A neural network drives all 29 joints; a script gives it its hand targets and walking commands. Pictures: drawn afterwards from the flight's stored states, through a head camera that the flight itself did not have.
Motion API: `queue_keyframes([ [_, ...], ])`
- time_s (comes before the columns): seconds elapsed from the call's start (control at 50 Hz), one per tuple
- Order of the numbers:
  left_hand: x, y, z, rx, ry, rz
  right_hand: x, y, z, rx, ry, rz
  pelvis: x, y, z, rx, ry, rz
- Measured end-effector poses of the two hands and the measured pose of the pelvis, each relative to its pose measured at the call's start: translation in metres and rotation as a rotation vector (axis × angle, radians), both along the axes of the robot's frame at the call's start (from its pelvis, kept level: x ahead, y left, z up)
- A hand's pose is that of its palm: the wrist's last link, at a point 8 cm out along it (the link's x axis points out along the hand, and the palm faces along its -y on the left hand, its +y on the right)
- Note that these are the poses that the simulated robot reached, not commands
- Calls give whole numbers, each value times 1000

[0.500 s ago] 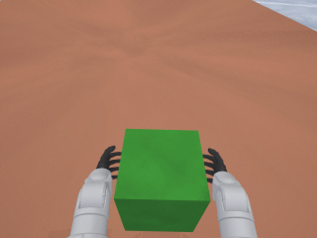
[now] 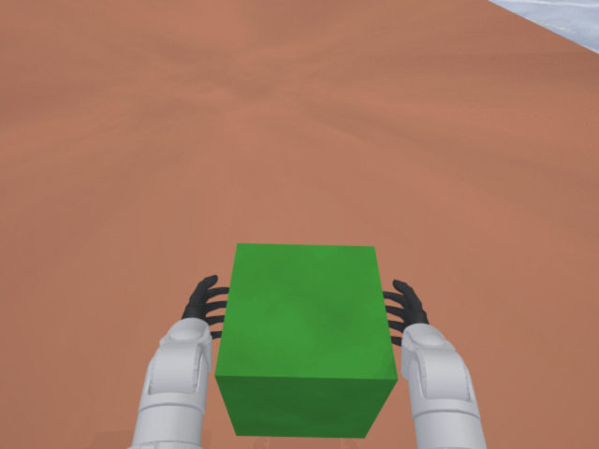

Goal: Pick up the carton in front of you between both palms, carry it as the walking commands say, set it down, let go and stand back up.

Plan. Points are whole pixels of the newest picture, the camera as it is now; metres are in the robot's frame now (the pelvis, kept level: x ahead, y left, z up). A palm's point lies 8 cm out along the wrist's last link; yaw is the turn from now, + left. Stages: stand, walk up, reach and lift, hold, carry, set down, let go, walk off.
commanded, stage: hold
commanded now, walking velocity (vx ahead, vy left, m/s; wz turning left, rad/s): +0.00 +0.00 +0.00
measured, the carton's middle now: (303, 344) +0.32 +0.00 -0.05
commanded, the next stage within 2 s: set down in 0.10 s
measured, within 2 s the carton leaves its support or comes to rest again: neither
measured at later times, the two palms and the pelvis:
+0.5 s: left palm (208, 327) +0.31 +0.14 +0.01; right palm (409, 334) +0.31 -0.15 +0.00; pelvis -0.07 +0.01 -0.02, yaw -1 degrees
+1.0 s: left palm (236, 355) +0.38 +0.13 -0.21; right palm (383, 355) +0.39 -0.16 -0.21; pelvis -0.06 +0.00 -0.14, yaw +0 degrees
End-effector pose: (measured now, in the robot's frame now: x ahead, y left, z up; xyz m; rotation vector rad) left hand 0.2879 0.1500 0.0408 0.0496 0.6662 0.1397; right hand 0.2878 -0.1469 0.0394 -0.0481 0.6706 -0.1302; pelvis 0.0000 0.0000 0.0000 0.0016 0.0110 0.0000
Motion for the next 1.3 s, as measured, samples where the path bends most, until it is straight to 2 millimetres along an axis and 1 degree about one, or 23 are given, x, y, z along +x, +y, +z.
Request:
queue_keyframes([
  [0.12,-11,-3,2,6,5,-19,-14,-3,2,-8,5,-1,-7,0,6,0,-89,-6],
  [0.2,-16,-4,3,12,11,-25,-21,-3,2,-9,10,-10,-15,1,6,-2,-120,-12],
  [0.24,-16,-4,1,0,13,-18,-22,-3,1,-4,13,-16,-22,2,5,-2,-133,-14],
  [0.32,-10,-3,-9,-48,31,20,-13,-1,-7,40,30,-45,-38,3,-2,-3,-148,-23],
  [0.42,10,-5,-18,-40,9,20,8,-3,-17,39,10,-38,-57,5,-15,-4,-144,-17],
  [0.48,21,-7,-29,-29,17,21,19,-5,-30,33,19,-29,-64,6,-22,-3,-103,-14],
  [0.52,26,-8,-43,-20,34,20,25,-7,-45,24,36,-21,-67,7,-26,0,-61,-16],
  [0.58,32,-10,-73,-10,57,15,31,-8,-76,11,60,-10,-71,6,-33,4,23,-20],
  [0.68,41,-11,-137,-4,49,20,44,-10,-140,-4,51,15,-77,5,-52,10,194,-16],
  [0.76,49,-13,-190,-22,18,39,56,-12,-190,5,21,19,-79,4,-75,13,331,-12],
  [0.8,55,-14,-210,-37,5,47,63,-13,-209,17,8,13,-77,2,-88,13,396,-11],
  [0.86,67,-16,-228,-54,-18,58,75,-15,-227,34,-14,4,-71,1,-107,13,481,-9],
  [0.92,80,-17,-237,-64,-29,66,88,-16,-236,43,-25,-1,-65,-1,-123,12,541,-10],
  [1.0,92,-18,-248,-67,-9,72,101,-18,-248,50,-4,-5,-56,-3,-138,14,601,-8],
  [1.08,100,-20,-265,-57,20,67,107,-19,-267,53,25,-7,-50,-4,-149,16,661,-1],
  [1.18,106,-22,-300,-44,37,58,111,-22,-304,48,41,-5,-50,-5,-169,26,733,-9],
  [1.3,116,-32,-351,-57,20,34,115,-32,-353,42,23,-26,-59,-1,-206,32,796,-22],
])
